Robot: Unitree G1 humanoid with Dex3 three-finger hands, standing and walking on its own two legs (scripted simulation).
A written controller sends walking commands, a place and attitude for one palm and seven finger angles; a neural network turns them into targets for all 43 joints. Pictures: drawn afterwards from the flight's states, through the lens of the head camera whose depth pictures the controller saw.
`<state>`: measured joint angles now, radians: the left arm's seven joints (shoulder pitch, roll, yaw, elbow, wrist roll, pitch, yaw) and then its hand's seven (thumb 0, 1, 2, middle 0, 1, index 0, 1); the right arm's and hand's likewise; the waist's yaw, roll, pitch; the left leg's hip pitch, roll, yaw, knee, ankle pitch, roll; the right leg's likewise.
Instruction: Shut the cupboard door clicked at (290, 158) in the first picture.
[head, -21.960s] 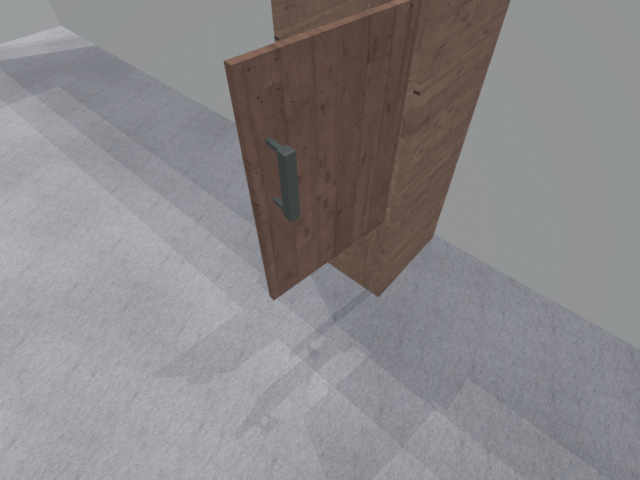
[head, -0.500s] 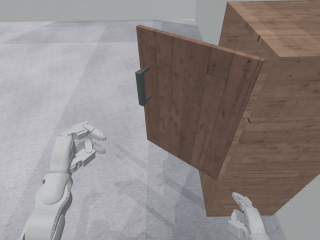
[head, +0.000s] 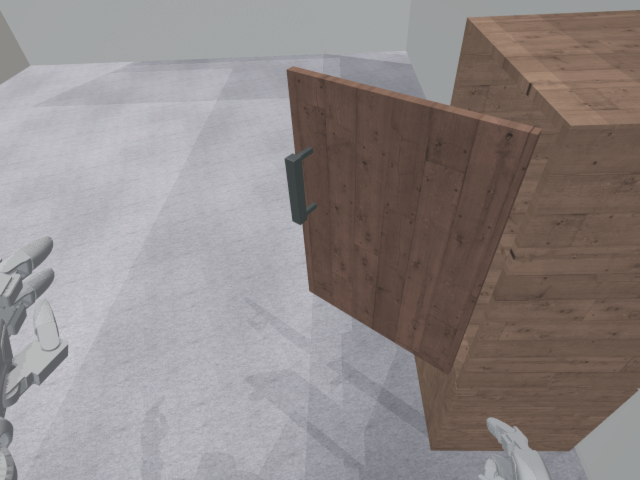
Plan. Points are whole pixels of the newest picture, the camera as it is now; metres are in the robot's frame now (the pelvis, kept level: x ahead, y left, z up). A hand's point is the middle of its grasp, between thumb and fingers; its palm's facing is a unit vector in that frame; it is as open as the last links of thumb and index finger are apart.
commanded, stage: draw the hand back to the body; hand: left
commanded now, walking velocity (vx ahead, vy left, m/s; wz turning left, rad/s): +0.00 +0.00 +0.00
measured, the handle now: (303, 186) +0.63 +0.12 +0.03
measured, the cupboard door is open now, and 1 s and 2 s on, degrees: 53 53 53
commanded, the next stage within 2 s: step back with the hand held close in 0.26 s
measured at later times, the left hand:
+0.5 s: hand (97, 339) +0.19 +0.25 +0.16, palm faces +0.43 -0.79 -0.44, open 7.4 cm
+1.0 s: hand (40, 381) +0.15 +0.28 +0.15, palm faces +0.37 -0.80 -0.47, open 7.4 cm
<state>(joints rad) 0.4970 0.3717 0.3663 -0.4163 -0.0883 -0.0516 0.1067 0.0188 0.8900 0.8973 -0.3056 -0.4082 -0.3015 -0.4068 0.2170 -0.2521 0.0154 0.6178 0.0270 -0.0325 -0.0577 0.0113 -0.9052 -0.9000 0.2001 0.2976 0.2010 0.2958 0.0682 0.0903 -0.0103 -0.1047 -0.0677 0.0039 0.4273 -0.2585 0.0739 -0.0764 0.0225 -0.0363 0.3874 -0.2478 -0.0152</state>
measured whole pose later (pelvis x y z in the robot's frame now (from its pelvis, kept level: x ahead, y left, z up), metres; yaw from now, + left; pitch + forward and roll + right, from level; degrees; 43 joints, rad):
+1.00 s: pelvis -0.05 +0.02 -0.01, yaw -3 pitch +0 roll -2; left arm 0.56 0.45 0.43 -0.48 -0.06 -0.16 0.12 0.02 0.89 0.90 -0.22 -0.31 -0.21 -0.30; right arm 0.19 -0.24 0.00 0.51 0.02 0.05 -0.09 0.01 -0.90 -0.90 0.20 0.30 0.20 0.30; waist 0.00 0.00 -0.03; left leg -0.35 -0.06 0.06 0.58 -0.25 0.12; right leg -0.33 0.02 0.01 0.55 -0.22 0.02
